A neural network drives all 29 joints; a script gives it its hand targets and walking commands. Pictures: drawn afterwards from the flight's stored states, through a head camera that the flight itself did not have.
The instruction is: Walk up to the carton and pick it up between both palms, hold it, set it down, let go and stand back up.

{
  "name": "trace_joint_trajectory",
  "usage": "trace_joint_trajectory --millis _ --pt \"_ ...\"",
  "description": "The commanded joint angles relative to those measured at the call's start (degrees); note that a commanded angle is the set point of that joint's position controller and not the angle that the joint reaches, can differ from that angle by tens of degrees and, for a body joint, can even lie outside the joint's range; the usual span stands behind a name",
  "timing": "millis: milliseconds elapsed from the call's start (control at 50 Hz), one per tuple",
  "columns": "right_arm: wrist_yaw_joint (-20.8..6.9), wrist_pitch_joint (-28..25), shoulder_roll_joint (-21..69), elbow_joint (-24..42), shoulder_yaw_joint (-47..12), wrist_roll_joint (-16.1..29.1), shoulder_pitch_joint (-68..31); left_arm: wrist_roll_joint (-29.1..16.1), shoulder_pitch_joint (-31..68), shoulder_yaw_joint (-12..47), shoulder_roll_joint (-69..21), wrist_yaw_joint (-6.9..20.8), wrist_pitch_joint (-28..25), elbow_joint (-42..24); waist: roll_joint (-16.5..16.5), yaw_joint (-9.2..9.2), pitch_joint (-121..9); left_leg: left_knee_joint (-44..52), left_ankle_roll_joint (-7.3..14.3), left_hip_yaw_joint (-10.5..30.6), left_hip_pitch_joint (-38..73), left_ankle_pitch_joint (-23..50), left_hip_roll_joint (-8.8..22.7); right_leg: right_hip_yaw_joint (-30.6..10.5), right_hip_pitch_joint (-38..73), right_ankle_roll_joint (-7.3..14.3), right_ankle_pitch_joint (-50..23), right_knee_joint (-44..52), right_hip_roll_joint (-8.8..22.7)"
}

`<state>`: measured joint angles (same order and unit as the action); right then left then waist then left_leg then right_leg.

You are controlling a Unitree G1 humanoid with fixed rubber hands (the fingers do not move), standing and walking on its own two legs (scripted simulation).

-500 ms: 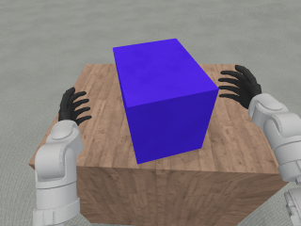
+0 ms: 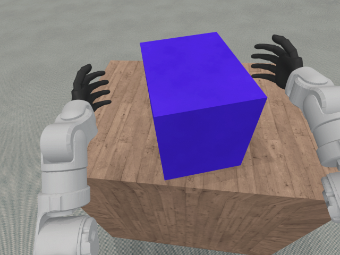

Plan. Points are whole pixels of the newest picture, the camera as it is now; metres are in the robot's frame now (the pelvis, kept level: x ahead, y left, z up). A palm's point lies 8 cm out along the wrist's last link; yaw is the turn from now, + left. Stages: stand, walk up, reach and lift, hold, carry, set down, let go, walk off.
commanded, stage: reach and lift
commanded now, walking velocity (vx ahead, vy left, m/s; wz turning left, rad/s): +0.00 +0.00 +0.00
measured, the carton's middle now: (190, 104) +0.50 +0.02 +0.08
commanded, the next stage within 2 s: none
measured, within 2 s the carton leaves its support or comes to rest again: neither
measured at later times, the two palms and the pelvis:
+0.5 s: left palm (90, 105) +0.38 +0.23 +0.18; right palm (270, 71) +0.49 -0.15 +0.20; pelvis +0.00 +0.00 +0.00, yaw +1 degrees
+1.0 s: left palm (110, 126) +0.38 +0.21 +0.11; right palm (258, 97) +0.49 -0.14 +0.13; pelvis +0.00 +0.00 +0.00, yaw +0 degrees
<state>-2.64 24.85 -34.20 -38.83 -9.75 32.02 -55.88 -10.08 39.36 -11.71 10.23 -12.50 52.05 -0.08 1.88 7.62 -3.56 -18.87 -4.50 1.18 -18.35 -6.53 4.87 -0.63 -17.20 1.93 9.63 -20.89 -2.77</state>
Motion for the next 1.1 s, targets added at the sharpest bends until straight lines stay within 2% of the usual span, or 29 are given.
trace_joint_trajectory --millis 0,100,160,240,300,380,420,440,460,480,500,520,580,620,640,660,680,700,720,760,800,820,860,960,980,1000,1020,1060,1080 --pt "-0.41 -2.98 -11.44 4.45 4.99 -1.3 -30.52 -0.2 27.09 -0.64 9.48 -0.69 -3.22 -4.34 -5.21 0.35 -31.11 -1.64 1.98 -1.93 10.91 10.91 -4.66 0.21 10.06 -3.13 -16.18 0.76 -0.68" --pt "-1.12 -3.95 -12.09 0.03 5.14 -0.43 -33.93 -1.35 32.96 0.85 9.19 -1.15 -4.53 -4.51 -2.75 0.38 -34.51 -2.59 0.67 -2.18 14.22 15.67 -4.82 1.45 10.28 -2.57 -18.89 0.34 -0.82" --pt "-1.24 -4.49 -13.6 1.46 4.3 -0.78 -37.6 -0.84 31.9 -0.25 9.64 -1.05 -3.67 -0.05 -5.67 0.44 -35.45 -3.45 1.48 -1.37 12.72 17.45 -4.68 1.05 12.15 -2.72 -23.44 0.07 -1.18" --pt "-2.04 -4.38 -9.7 -5.93 2.37 -1.25 -37.85 -1.35 34.19 1.2 9.5 -1.6 -6.36 5.12 -6.36 2.13 -34.44 -1.89 1.83 -1.88 9.36 11.28 -4.46 1.24 11.71 -2.15 -15.62 0.36 -0.68" --pt "-2.49 -5.1 -8.37 -11.43 3.15 -1.43 -35.48 -1.01 34.57 2.24 7.77 -1.95 -8.34 4.53 -3.81 0.02 -32.44 -2.04 1.27 -1.33 10.89 12.65 -4.39 1.87 10.88 -2.26 -16.02 0.36 -0.91" --pt "-3.16 -7.27 -6.42 -8.12 1.1 -2.17 -33.51 0.78 29.32 1.08 6.92 -0.59 -10.73 7.57 -5.48 1.69 -31.09 -1.96 1.54 -2.59 10.29 14.63 -4.88 2.47 12.43 -2.57 -19.1 -0.15 -1.19" --pt "-2.59 -8.29 -5.94 -9.84 2.47 -3.7 -32.4 1.79 29.56 0.85 6.31 0.46 -12.16 8.13 -5.44 0.09 -30.4 -1.86 1.58 -2.43 9.34 16.0 -5.25 1.88 15.16 -3.28 -22.16 -0.45 -1.31" --pt "-2.34 -9.52 -6.73 -2.39 3.4 -5.03 -32.44 2.24 29.28 0.92 6.3 0.88 -13.66 3.34 -5.17 0.63 -35.8 -2.82 1.51 -2.79 10.3 16.71 -5.46 1.35 15.77 -3.64 -25.77 -1.27 -1.2" --pt "-2.26 -9.75 -4.71 -8.5 4.12 -5.37 -28.15 3.59 26.46 1.11 5.4 1.19 -14.65 4.69 -3.2 -1.18 -32.67 -2.53 1.05 -2.59 10.44 16.74 -5.33 1.62 14.32 -3.56 -25.41 -1.36 -1.14" --pt "-2.29 -10.79 -7.13 -5.42 4.44 -5.45 -32.83 4.56 28.13 -0.04 5.62 1.21 -15.03 4.18 -2.33 1.32 -35.05 -2.37 1.29 -2.92 10.43 17.03 -5.04 1.75 14.27 -3.81 -25.69 -1.45 -1.22" --pt "-2.32 -11.64 -5.93 -5.93 3.98 -5.93 -30.2 3.9 27.6 0.84 5.33 1.15 -15.75 4.38 -2.65 -0.41 -32.16 -2.25 1.01 -2.88 10.71 17.54 -5.47 2.25 14.3 -3.89 -24.12 -0.73 -1.32" --pt "-2.55 -12.07 -5.28 -6.09 5.06 -6.34 -29.35 5.28 25.21 -0.14 5.12 0.9 -16.65 4.32 -2.19 1.09 -34.29 -2.23 1.39 -2.6 10.84 16.8 -5.34 1.51 14.04 -3.55 -23.41 -1.06 -0.88" --pt "-1.69 -13.5 -3.68 -2.97 5.05 -8.38 -29.14 6.12 22.23 -0.26 3.0 1.36 -19.0 8.11 -6.95 0.36 -32.9 -1.52 2.16 -3.17 7.6 13.41 -5.17 1.73 15.16 -4.62 -23.33 -0.74 -1.3" --pt "-1.34 -15.38 -3.37 -1.2 7.62 -10.25 -28.8 5.74 22.76 0.46 2.69 1.32 -21.24 2.41 -5.76 0.83 -38.5 -2.25 1.39 -3.93 8.79 17.07 -5.54 1.9 16.71 -4.5 -27.59 -1.44 -0.84" --pt "-1.06 -15.95 -3.16 0.26 8.28 -8.74 -29.62 4.92 24.8 0.89 3.56 1.2 -21.66 3.31 -4.17 -1.37 -38.25 -3.23 1.41 -3.81 8.14 15.67 -5.91 2.03 15.69 -4.49 -27.35 -1.75 -0.95" --pt "-1.32 -16.19 -1.19 -4.45 6.67 -10.1 -25.38 6.11 19.69 2.51 -0.7 1.15 -22.86 6.64 -4.86 -0.29 -34.75 -2.89 1.11 -3.13 9.25 15.69 -4.81 2.42 13.07 -4.03 -23.11 -0.99 -1.35" --pt "-1.19 -17.28 -2.95 1.24 9.58 -11.37 -26.77 6.39 22.28 0.36 2.21 0.92 -23.81 -0.74 -4.16 -0.23 -42.26 -2.59 1.0 -3.74 12.1 18.68 -5.07 2.52 14.03 -4.1 -25.72 -0.51 -1.87" --pt "-0.98 -17.2 -2.07 -1.95 6.85 -10.53 -27.46 5.97 22.27 1.03 1.23 1.34 -24.32 5.25 -5.6 1.74 -37.93 -3.55 1.43 -3.93 8.61 16.82 -4.84 0.94 13.92 -4.35 -24.76 -1.11 -1.55" --pt "-1.18 -17.78 -2.01 -0.7 7.18 -11.31 -25.11 6.41 19.07 1.89 -0.12 1.43 -24.49 5.22 -6.52 -0.08 -38.37 -3.2 1.14 -3.62 10.93 19.37 -5.01 2.15 14.56 -4.09 -26.76 -0.6 -2.19" --pt "-1.39 -18.82 -1.24 0.2 8.32 -11.44 -27.71 6.04 21.93 1.5 -0.13 0.51 -25.88 3.79 -6.62 2.3 -38.43 -1.67 1.33 -4.78 9.81 14.58 -5.02 2.12 12.41 -3.56 -18.23 1.16 -1.95" --pt "-1.27 -18.99 0.3 -1.42 8.21 -11.83 -28.13 5.39 22.72 2.71 -0.47 0.19 -26.84 6.88 -7.99 0.69 -37.57 -1.26 2.23 -4.17 7.81 11.46 -4.97 2.34 12.3 -4.04 -16.23 1.01 -1.4" --pt "-1.38 -18.96 2.23 -4.05 6.39 -11.23 -24.64 6.76 19.76 2.04 -0.88 0.38 -27.39 12.5 -8.01 2.62 -34.94 -1.32 2.42 -4.39 6.68 10.9 -5.08 0.84 13.79 -4.02 -17.95 0.76 -1.17" --pt "-1.26 -20.32 -0.25 -4.12 9.7 -12.89 -26.26 6.62 22.23 1.73 -0.34 0.08 -29.04 7.03 -5.79 0.61 -40.6 -2.25 1.62 -4.27 7.61 13.91 -5.0 1.74 13.67 -3.87 -18.82 0.2 -1.82" --pt "-0.73 -21.22 4.18 -4.31 5.16 -11.1 -26.51 8.75 18.59 0.58 -3.6 0.51 -29.68 10.15 -7.28 3.18 -38.89 -2.32 2.05 -4.25 9.29 17.24 -4.76 1.24 15.08 -4.16 -23.03 0.68 -1.77" --pt "-0.73 -21.03 2.58 -6.27 5.97 -12.29 -27.26 9.1 20.16 0.55 -2.45 0.91 -29.51 13.02 -8.13 1.72 -37.94 -2.26 2.09 -4.34 7.21 17.07 -5.01 1.12 15.97 -4.0 -25.19 0.25 -1.65" --pt "-0.42 -21.38 3.86 -5.11 4.89 -11.66 -28.72 9.46 22.56 -1.3 -1.43 0.89 -30.29 10.63 -8.47 4.26 -36.44 -2.03 2.49 -4.93 5.9 15.08 -5.4 0.72 16.74 -4.82 -23.33 0.37 -1.22" --pt "-0.29 -21.52 1.39 -5.43 5.67 -11.45 -26.53 8.89 19.84 0.8 -2.72 0.48 -29.86 10.5 -6.98 1.27 -37.3 -1.87 2.06 -4.51 7.83 16.41 -5.39 1.49 16.17 -4.52 -24.63 0.06 -1.41" --pt "0.01 -21.47 5.27 -4.87 4.5 -10.07 -27.0 9.6 19.88 0.76 -4.81 0.03 -29.7 7.87 -4.79 3.34 -37.78 -2.69 1.87 -4.39 10.4 19.45 -5.3 1.28 14.95 -3.73 -23.96 0.85 -2.08" --pt "0.07 -20.81 5.41 -9.87 4.68 -11.01 -26.12 10.53 20.17 0.37 -5.95 0.32 -29.03 11.62 -6.27 1.77 -32.88 -2.25 1.63 -4.33 10.61 18.05 -5.29 1.74 14.06 -4.33 -21.86 1.22 -2.2"
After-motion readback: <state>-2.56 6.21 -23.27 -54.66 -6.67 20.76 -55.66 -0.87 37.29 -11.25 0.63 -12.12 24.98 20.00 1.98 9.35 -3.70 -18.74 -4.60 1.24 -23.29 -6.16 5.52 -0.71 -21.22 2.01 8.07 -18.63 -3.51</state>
